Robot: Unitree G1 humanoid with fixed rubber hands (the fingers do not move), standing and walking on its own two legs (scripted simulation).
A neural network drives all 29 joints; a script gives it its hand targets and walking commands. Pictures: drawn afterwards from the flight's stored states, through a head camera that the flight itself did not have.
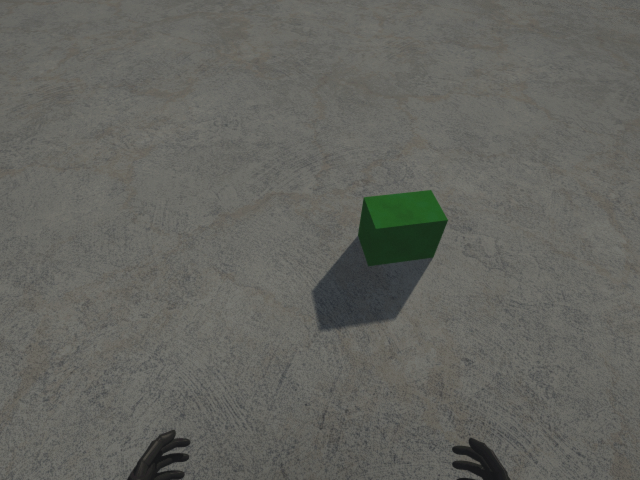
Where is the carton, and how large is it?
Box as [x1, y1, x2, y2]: [358, 190, 447, 265]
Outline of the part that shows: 430,190 364,197 358,236 368,265 433,256 447,219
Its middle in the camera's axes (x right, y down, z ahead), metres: +0.31 -0.03 +1.54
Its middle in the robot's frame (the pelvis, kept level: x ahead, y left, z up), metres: +1.11 -0.31 -0.65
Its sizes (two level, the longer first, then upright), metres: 0.275 0.167 0.220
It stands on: the floor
